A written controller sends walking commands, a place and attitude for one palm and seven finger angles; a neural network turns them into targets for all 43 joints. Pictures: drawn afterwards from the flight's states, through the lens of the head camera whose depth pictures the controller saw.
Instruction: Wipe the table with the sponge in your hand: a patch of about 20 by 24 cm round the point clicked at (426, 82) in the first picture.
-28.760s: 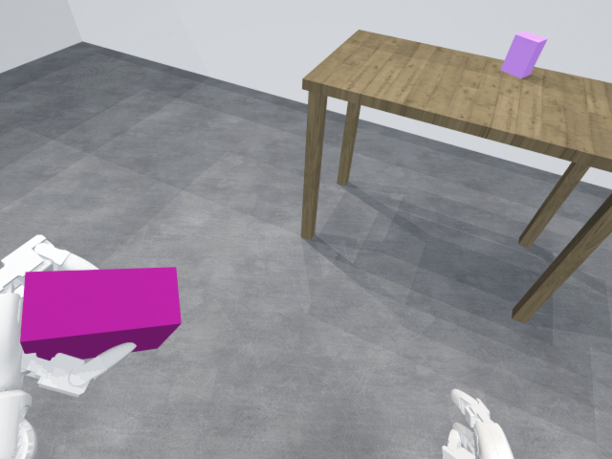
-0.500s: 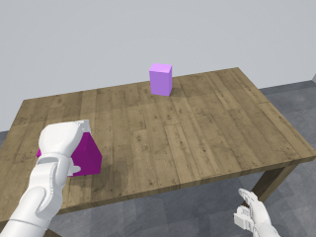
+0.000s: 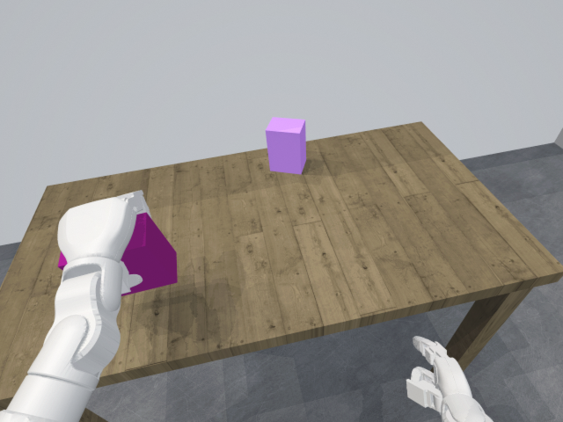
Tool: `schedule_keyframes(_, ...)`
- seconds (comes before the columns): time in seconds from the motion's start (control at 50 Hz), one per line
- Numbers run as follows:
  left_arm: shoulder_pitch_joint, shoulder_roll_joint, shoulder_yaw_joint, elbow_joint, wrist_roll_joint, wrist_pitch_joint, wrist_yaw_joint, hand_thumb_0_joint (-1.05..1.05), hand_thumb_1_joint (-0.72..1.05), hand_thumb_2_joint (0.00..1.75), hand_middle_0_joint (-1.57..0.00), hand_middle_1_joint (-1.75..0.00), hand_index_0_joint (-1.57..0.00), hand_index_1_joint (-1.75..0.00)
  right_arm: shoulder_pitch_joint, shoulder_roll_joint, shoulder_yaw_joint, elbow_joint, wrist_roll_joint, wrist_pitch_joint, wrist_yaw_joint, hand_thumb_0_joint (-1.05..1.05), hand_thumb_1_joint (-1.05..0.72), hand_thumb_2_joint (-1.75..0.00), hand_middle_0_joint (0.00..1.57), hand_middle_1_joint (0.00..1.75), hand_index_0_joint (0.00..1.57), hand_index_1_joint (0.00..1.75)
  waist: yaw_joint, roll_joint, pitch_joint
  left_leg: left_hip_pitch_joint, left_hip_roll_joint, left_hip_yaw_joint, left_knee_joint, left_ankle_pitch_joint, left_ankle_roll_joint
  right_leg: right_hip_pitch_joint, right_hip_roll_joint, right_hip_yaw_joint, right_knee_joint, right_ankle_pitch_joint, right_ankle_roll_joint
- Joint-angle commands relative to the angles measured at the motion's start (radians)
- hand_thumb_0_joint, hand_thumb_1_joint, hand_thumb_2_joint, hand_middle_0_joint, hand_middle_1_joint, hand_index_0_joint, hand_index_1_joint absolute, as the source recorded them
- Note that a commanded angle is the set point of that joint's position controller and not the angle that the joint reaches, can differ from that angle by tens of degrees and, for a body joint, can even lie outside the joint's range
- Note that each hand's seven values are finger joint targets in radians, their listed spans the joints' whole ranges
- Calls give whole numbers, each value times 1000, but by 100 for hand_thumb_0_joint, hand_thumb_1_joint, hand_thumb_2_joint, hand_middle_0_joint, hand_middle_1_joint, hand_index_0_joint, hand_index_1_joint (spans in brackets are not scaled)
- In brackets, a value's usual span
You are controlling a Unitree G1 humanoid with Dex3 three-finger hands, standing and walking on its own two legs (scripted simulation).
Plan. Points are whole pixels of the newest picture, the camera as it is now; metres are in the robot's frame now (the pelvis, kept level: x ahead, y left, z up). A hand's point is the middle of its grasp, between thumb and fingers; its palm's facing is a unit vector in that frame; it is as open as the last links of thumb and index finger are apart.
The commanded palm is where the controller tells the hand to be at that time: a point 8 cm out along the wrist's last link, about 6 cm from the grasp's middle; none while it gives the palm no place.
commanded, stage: move the sponge above the wiping area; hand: left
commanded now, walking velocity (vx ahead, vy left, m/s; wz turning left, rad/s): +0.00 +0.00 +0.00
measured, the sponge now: (131, 264) +0.29 +0.29 +0.07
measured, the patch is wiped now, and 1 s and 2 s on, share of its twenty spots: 0.00 0.00 0.05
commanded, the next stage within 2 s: lower the sponge onto the table in 0.66 s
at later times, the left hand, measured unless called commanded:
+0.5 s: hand (111, 249) +0.28 +0.29 +0.12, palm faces +0.10 -0.05 -0.99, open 9.8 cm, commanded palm +0.24 +0.26 +0.16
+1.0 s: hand (128, 275) +0.26 +0.27 +0.09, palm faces +0.00 -0.12 -0.99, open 9.7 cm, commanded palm +0.24 +0.26 +0.16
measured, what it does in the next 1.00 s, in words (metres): stands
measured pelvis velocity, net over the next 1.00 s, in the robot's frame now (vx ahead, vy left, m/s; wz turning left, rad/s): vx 0.00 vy -0.01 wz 0.02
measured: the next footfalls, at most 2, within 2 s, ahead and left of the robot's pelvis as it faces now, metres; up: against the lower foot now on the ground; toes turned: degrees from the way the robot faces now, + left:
none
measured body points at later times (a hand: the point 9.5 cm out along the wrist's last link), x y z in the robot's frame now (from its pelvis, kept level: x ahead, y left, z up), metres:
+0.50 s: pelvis +0.00 -0.01 +0.00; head -0.02 -0.05 +0.45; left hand +0.27 +0.29 +0.17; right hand +0.24 -0.21 -0.09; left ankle +0.03 +0.10 -0.74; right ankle -0.02 -0.10 -0.74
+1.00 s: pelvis +0.00 -0.01 +0.00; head -0.02 -0.05 +0.45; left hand +0.26 +0.27 +0.15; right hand +0.25 -0.20 -0.08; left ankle +0.03 +0.10 -0.74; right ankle -0.02 -0.10 -0.74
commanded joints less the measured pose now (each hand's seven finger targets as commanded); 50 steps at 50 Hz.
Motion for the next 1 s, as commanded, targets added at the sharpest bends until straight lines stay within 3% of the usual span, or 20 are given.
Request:
schedule_keyframes(0.0,-103,91,19,-121,-15,142,-54,0,10,130,-120,-160,-120,-160,-265,-130,-37,-199,18,-30,7,0,-90,-90,20,30,20,30,-1,-122,-177,116,-9,-75,-31,185,3,-13,-26,47,-62,221,-13)
schedule_keyframes(0.04,-77,23,-68,-159,-27,156,-123,0,10,130,-120,-160,-120,-160,-276,-127,-24,-227,26,-30,12,0,-90,-90,20,30,20,30,-17,-97,-145,107,-14,-80,-29,145,14,-36,-25,34,-65,193,-12)
schedule_keyframes(0.1,-223,83,-81,-218,10,94,-169,0,10,130,-120,-160,-120,-160,-242,-124,-22,-228,19,-42,0,0,-90,-90,20,30,20,30,-51,-117,-158,116,-15,-95,-16,74,31,-79,-24,44,-66,106,-6)
schedule_keyframes(0.16,-415,271,55,-322,91,-32,-138,0,10,130,-120,-160,-120,-160,-212,-112,-18,-223,-6,-71,-31,0,-90,-90,20,30,20,30,-35,-67,-253,178,-21,-102,-1,91,36,-63,-15,65,-62,82,-20)
schedule_keyframes(0.22,-485,396,206,-356,110,-140,-39,0,10,130,-120,-160,-120,-160,-184,-114,-28,-192,-26,-92,-63,0,-90,-90,20,30,20,30,-6,55,-291,221,-22,-109,-16,100,22,-41,9,121,-79,75,-53)
schedule_keyframes(0.24,-475,307,159,-331,100,-151,-8,0,10,130,-120,-160,-120,-160,-175,-90,-24,-200,-28,-105,-70,0,-90,-90,20,30,20,30,-7,53,-303,224,-29,-97,-14,135,13,-38,7,100,-74,90,-59)
schedule_keyframes(0.32,-374,293,213,-88,26,-58,47,0,10,130,-120,-160,-120,-160,-197,-119,-34,-147,-2,-86,-48,0,-90,-90,20,30,20,30,10,9,-184,167,-19,-96,-41,123,-6,-46,-7,106,-111,105,-57)
schedule_keyframes(0.34,-334,217,156,-58,7,-22,39,0,10,130,-120,-160,-120,-160,-207,-111,-37,-155,4,-81,-36,0,-90,-90,20,30,20,30,6,-24,-185,139,-12,-78,-39,127,0,-23,-17,76,-103,127,-39)
schedule_keyframes(0.42,-121,155,73,7,-7,119,-64,0,10,130,-120,-160,-120,-160,-256,-141,-37,-178,13,-47,-5,0,-90,-90,20,30,20,30,8,-99,-153,92,-21,-66,-36,152,2,10,-30,78,-74,220,-19)
schedule_keyframes(0.48,-115,106,-23,-88,-17,134,-173,0,10,130,-120,-160,-120,-160,-259,-138,-26,-219,23,-31,5,0,-90,-90,20,30,20,30,-19,-131,-159,90,-26,-70,-4,152,24,-6,-34,59,-56,261,-3)
schedule_keyframes(0.54,-193,167,0,-227,12,43,-218,0,10,130,-120,-160,-120,-160,-237,-129,-19,-244,11,-41,-3,0,-90,-90,20,30,20,30,-36,-130,-217,118,-31,-76,18,135,42,-11,-35,57,-47,237,0)
schedule_keyframes(0.6,-308,308,135,-401,44,-135,-152,0,10,130,-120,-160,-120,-160,-194,-107,-25,-248,-18,-72,-36,0,-90,-90,20,30,20,30,-12,-65,-302,206,-36,-82,39,197,45,-2,-26,80,-43,270,-14)
schedule_keyframes(0.62,-298,420,251,-454,54,-178,-103,0,10,130,-120,-160,-120,-160,-172,-113,-35,-236,-31,-85,-47,0,-90,-90,20,30,20,30,6,-10,-303,221,-29,-94,34,198,38,-10,-12,115,-50,242,-32)
schedule_keyframes(0.66,-249,329,227,-408,73,-213,-14,0,10,130,-120,-160,-120,-160,-140,-99,-43,-219,-43,-100,-62,0,-90,-90,20,30,20,30,5,66,-277,241,-24,-88,35,244,13,-60,-2,114,-59,212,-57)
schedule_keyframes(0.68,-254,268,197,-352,59,-203,16,0,10,130,-120,-160,-120,-160,-131,-100,-50,-201,-38,-97,-55,0,-90,-90,20,30,20,30,-9,90,-235,223,-15,-88,28,237,4,-83,-3,104,-68,206,-58)
schedule_keyframes(0.72,-289,291,231,-263,52,-133,56,0,10,130,-120,-160,-120,-160,-156,-119,-54,-180,-23,-82,-41,0,-90,-90,20,30,20,30,-3,89,-183,192,-12,-103,6,187,-8,-96,4,130,-85,149,-73)
schedule_keyframes(0.76,-269,228,183,-141,21,-48,65,0,10,130,-120,-160,-120,-160,-185,-119,-52,-168,-1,-74,-28,0,-90,-90,20,30,20,30,-1,-32,-160,141,-4,-89,-12,159,-5,-70,-13,87,-86,146,-46)
schedule_keyframes(0.88,-163,83,-30,-163,-12,104,-90,0,10,130,-120,-160,-120,-160,-269,-129,-34,-209,17,-48,-2,0,-90,-90,20,30,20,30,-13,-81,-195,126,-21,-80,-24,170,12,-11,-30,51,-60,231,-14)
schedule_keyframes(0.94,-160,124,-19,-217,13,91,-155,0,10,130,-120,-160,-120,-160,-262,-126,-24,-229,11,-42,0,0,-90,-90,20,30,20,30,-20,-103,-209,127,-25,-85,-7,157,28,-9,-28,52,-51,225,-12)
schedule_keyframes(0.98,-242,220,43,-252,53,42,-163,0,10,130,-120,-160,-120,-160,-241,-124,-21,-220,-1,-37,-9,0,-90,-90,20,30,20,30,-24,-105,-220,138,-26,-90,-3,151,30,-16,-24,56,-53,209,-12)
